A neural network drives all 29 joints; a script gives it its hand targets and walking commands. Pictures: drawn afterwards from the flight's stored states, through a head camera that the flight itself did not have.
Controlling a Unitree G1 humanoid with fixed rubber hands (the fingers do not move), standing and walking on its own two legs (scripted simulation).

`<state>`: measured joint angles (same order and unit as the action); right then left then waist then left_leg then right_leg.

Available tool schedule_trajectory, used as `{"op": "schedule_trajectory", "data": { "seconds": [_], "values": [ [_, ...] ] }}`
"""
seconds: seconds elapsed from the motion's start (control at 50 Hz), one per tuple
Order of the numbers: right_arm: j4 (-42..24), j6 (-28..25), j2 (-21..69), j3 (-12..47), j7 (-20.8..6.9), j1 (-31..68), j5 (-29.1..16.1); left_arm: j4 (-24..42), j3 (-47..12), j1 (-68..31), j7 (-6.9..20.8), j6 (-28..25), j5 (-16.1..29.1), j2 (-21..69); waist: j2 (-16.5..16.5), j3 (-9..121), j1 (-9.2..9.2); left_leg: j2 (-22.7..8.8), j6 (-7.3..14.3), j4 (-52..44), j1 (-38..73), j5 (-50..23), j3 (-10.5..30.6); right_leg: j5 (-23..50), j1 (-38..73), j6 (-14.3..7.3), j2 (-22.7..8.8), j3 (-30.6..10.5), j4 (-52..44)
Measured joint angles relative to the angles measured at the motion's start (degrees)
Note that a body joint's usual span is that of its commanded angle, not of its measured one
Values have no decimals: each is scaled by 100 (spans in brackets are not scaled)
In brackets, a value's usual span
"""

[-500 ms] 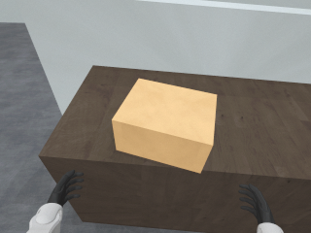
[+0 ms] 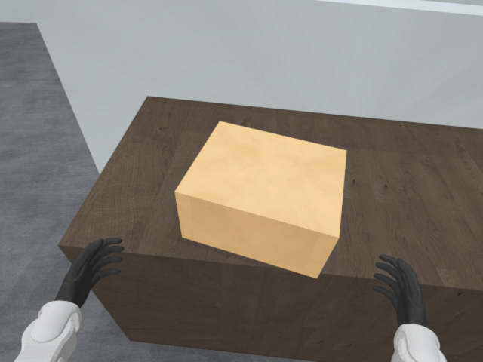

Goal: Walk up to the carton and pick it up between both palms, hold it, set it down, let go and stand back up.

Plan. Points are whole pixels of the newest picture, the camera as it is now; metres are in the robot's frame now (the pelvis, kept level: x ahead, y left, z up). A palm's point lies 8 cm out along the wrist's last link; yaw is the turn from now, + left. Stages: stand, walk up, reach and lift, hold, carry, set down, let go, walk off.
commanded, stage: reach and lift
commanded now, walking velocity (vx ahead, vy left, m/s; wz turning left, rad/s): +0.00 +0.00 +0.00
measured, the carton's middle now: (264, 193) +0.47 -0.01 -0.01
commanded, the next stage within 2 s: none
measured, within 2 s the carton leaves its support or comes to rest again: neither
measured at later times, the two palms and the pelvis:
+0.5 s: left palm (109, 226) +0.31 +0.26 +0.06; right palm (407, 288) +0.25 -0.23 +0.04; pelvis +0.01 +0.00 +0.00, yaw +0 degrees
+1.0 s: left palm (127, 178) +0.38 +0.24 +0.10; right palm (416, 247) +0.31 -0.24 +0.08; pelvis +0.01 +0.00 +0.00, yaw +0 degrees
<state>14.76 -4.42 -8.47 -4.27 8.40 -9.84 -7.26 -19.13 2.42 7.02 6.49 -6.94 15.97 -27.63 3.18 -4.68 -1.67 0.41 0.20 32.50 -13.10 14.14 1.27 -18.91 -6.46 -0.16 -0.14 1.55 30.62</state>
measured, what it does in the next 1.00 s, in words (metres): stands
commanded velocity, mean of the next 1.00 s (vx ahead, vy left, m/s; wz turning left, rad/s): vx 0.00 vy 0.00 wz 0.00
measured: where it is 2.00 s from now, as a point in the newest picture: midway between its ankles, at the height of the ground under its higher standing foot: outside the picture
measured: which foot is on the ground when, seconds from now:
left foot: down 0.00-1.00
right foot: down 0.00-1.00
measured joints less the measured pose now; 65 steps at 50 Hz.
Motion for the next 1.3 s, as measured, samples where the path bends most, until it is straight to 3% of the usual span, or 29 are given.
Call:
{"op": "schedule_trajectory", "data": {
  "seconds": [0.18,0.28,0.4,0.72,0.88,1.02,1.3],
  "values": [
    [-14,314,0,2,10,12,-99,-25,-267,-473,7,94,363,-124,-5,18,3,0,0,0,0,16,0,-5,4,0,0,0,-10],
    [-54,636,0,2,10,184,-134,-257,-413,-965,6,272,499,-171,-30,22,141,0,0,0,0,26,-1,-15,3,0,0,-1,-10],
    [-209,735,-1,1,11,410,-307,-367,-418,-1393,6,520,539,-187,-37,45,267,0,0,0,0,51,0,-39,3,0,0,0,-11],
    [-208,1138,-82,1,102,1432,-338,-1036,-417,-2390,19,1040,539,-202,-45,108,269,-2,0,-20,0,46,0,-44,-4,0,1,0,-17],
    [281,1327,-223,0,102,2123,-363,-1582,-429,-3099,22,1134,539,-226,-83,121,426,-2,0,-20,-1,38,-1,-33,-5,0,1,-1,-17],
    [834,1348,-332,0,102,2562,-507,-2457,-449,-3756,68,1058,539,-227,-162,169,647,-3,0,-28,-109,27,0,-25,-117,0,3,0,-17],
    [1406,1089,-392,-1,84,3310,-682,-3252,-467,-4471,126,821,540,-226,-164,431,698,-28,0,-33,-451,18,0,-12,-466,0,27,-2,-18]
  ]
}}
